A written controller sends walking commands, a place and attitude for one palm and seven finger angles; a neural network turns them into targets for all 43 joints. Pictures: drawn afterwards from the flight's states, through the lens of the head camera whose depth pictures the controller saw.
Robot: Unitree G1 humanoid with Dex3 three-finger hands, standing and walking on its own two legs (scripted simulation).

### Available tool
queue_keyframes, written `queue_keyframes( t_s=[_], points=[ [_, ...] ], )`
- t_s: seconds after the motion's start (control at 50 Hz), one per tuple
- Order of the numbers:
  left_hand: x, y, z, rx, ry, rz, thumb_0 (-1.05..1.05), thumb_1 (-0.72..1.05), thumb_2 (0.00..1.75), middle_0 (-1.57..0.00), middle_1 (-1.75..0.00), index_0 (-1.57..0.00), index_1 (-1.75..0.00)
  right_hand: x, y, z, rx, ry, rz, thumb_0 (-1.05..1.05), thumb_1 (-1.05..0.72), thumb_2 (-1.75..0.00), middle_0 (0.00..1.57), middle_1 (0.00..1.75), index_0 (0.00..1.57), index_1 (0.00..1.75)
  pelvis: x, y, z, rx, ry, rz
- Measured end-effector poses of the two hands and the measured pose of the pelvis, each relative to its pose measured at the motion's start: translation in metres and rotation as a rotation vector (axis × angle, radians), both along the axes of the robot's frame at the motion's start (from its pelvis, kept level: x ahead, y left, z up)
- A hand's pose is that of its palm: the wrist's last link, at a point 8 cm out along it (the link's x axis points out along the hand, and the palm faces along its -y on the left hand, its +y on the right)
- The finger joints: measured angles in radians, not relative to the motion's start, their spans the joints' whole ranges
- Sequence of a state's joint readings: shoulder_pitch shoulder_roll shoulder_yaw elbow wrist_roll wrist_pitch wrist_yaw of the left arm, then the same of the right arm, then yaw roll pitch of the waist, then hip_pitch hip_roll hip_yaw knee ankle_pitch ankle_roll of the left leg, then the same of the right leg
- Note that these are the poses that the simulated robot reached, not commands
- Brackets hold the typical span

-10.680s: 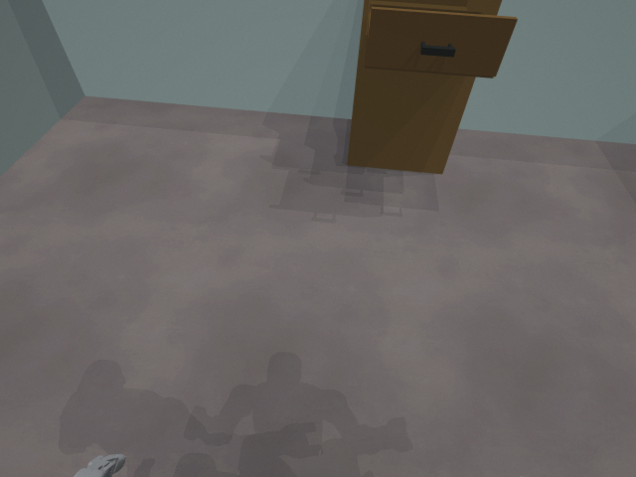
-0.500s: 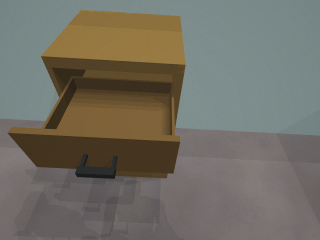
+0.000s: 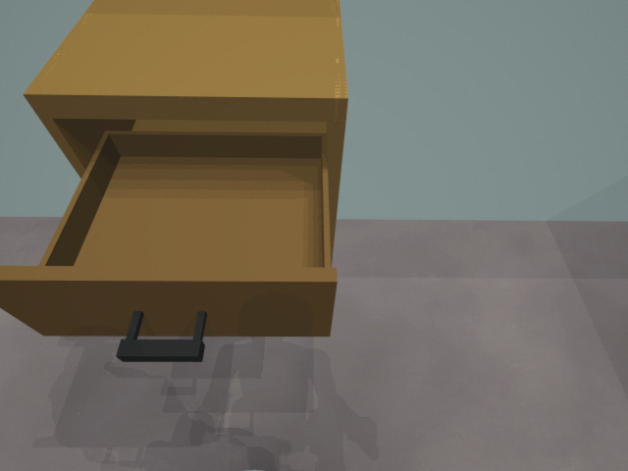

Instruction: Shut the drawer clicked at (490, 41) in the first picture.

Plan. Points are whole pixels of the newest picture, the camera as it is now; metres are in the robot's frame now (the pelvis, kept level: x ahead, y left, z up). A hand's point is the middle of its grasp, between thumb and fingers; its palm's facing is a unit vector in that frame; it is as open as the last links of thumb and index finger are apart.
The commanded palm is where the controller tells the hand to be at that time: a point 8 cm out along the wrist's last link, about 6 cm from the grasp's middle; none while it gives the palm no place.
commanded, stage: come to a stop and stand still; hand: left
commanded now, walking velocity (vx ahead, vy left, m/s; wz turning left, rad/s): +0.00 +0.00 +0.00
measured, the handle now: (165, 334) +0.28 +0.22 -0.02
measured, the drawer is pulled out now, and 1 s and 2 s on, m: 0.29 0.29 0.28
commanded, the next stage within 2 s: look again from close up in 0.70 s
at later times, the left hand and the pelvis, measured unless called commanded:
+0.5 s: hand out of the picture +0.02 +0.22 -0.17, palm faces -0.01 -0.97 -0.22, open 7.4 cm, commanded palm none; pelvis -0.05 +0.04 +0.00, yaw -1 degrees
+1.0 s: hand out of the picture -0.10 +0.22 -0.17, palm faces +0.01 -0.98 -0.18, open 7.4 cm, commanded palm none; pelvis -0.05 +0.05 +0.01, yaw -1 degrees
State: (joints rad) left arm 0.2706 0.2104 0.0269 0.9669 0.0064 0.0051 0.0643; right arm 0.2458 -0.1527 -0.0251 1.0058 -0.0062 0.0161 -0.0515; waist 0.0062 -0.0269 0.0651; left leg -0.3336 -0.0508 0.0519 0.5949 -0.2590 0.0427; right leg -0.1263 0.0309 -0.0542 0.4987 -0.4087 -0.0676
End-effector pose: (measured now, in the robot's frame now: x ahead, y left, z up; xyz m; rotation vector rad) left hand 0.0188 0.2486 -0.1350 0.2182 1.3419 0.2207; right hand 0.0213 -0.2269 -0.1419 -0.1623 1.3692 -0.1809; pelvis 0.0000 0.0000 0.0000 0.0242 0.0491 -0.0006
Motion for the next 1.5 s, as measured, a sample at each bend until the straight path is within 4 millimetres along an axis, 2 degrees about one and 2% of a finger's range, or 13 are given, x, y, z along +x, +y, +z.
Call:
queue_keyframes(
  t_s=[0.08, 0.14, 0.26, 0.36, 0.46, 0.66, 0.76, 0.86, 0.98, 1.38, 1.42, 1.46, 1.5],
  points=[
    [0.001, 0.012, -0.003, 0.019, 0.012, -0.057, 0.01, 0.92, 0.89, -0.20, -0.30, -0.20, -0.30, 0.007, 0.003, -0.009, 0.009, -0.053, 0.003, 0.00, -0.91, -0.90, 0.20, 0.30, 0.20, 0.30, -0.005, 0.008, -0.009, -0.011, -0.007, -0.018],
    [0.009, 0.020, -0.006, 0.025, -0.016, -0.068, 0.01, 0.91, 0.89, -0.20, -0.30, -0.20, -0.30, 0.013, 0.008, -0.011, 0.012, -0.104, 0.004, 0.00, -0.91, -0.90, 0.20, 0.30, 0.20, 0.30, -0.009, 0.014, -0.013, -0.013, -0.013, -0.013],
    [0.033, 0.023, -0.004, 0.003, -0.148, -0.080, 0.01, 0.91, 0.89, -0.20, -0.30, -0.20, -0.30, 0.020, 0.018, -0.002, -0.002, -0.173, 0.036, 0.00, -0.91, -0.90, 0.20, 0.30, 0.20, 0.30, -0.022, 0.023, -0.013, -0.023, -0.030, -0.016],
    [0.032, 0.020, 0.001, -0.031, -0.202, -0.089, 0.01, 0.91, 0.89, -0.20, -0.30, -0.20, -0.30, 0.017, 0.023, 0.006, -0.012, -0.206, 0.060, 0.00, -0.91, -0.90, 0.20, 0.30, 0.20, 0.30, -0.036, 0.031, -0.009, -0.032, -0.046, -0.015],
    [0.008, 0.021, 0.001, -0.055, -0.171, -0.089, 0.01, 0.91, 0.89, -0.20, -0.30, -0.20, -0.30, 0.004, 0.029, 0.011, -0.008, -0.200, 0.066, 0.00, -0.91, -0.90, 0.20, 0.30, 0.20, 0.30, -0.046, 0.037, -0.004, -0.036, -0.055, -0.013],
    [-0.069, 0.032, -0.005, -0.068, 0.020, -0.041, 0.01, 0.91, 0.89, -0.20, -0.30, -0.20, -0.30, -0.042, 0.039, 0.012, -0.003, -0.078, 0.045, 0.00, -0.91, -0.90, 0.20, 0.30, 0.20, 0.30, -0.054, 0.046, 0.003, -0.034, -0.053, -0.013],
    [-0.100, 0.034, -0.005, -0.074, 0.102, -0.014, 0.01, 0.91, 0.89, -0.20, -0.30, -0.20, -0.30, -0.059, 0.044, 0.011, 0.000, -0.018, 0.032, 0.00, -0.91, -0.90, 0.20, 0.30, 0.20, 0.30, -0.055, 0.049, 0.005, -0.034, -0.051, -0.011],
    [-0.119, 0.030, -0.005, -0.086, 0.153, 0.003, 0.01, 0.91, 0.89, -0.20, -0.30, -0.20, -0.30, -0.067, 0.049, 0.010, 0.006, 0.010, 0.021, 0.00, -0.91, -0.90, 0.20, 0.30, 0.20, 0.30, -0.054, 0.052, 0.006, -0.033, -0.051, -0.011],
    [-0.122, 0.023, -0.005, -0.102, 0.162, 0.014, 0.01, 0.91, 0.89, -0.20, -0.30, -0.20, -0.30, -0.066, 0.054, 0.009, 0.011, 0.018, 0.016, 0.01, -0.92, -0.90, 0.20, 0.30, 0.20, 0.30, -0.053, 0.053, 0.007, -0.030, -0.049, -0.009],
    [-0.091, 0.009, -0.011, -0.124, 0.109, -0.011, 0.00, 0.91, 0.89, -0.20, -0.30, -0.20, -0.30, -0.062, 0.050, 0.011, 0.002, 0.025, 0.000, 0.01, -0.93, -0.90, 0.20, 0.30, 0.20, 0.30, -0.044, 0.048, 0.007, -0.031, -0.042, -0.009],
    [-0.058, 0.015, 0.007, -0.089, -0.061, 0.043, 0.02, 0.92, 0.89, -0.20, -0.30, -0.21, -0.30, -0.053, 0.047, 0.016, -0.008, -0.082, 0.007, 0.01, -0.93, -0.90, 0.20, 0.30, 0.20, 0.30, -0.045, 0.047, 0.005, -0.025, -0.037, -0.006],
    [-0.011, 0.032, 0.047, 0.019, -0.351, 0.033, 0.04, 0.96, 0.89, -0.21, -0.31, -0.22, -0.31, -0.038, 0.043, 0.022, -0.014, -0.237, 0.031, 0.01, -0.92, -0.90, 0.20, 0.30, 0.20, 0.30, -0.045, 0.045, 0.004, -0.007, -0.026, -0.011],
    [0.035, 0.035, 0.091, 0.063, -0.616, 0.015, 0.04, 0.97, 0.89, -0.23, -0.32, -0.23, -0.33, -0.019, 0.038, 0.025, -0.001, -0.371, 0.045, 0.01, -0.92, -0.90, 0.20, 0.30, 0.20, 0.30, -0.046, 0.043, 0.002, 0.004, -0.022, -0.002]
  ],
)
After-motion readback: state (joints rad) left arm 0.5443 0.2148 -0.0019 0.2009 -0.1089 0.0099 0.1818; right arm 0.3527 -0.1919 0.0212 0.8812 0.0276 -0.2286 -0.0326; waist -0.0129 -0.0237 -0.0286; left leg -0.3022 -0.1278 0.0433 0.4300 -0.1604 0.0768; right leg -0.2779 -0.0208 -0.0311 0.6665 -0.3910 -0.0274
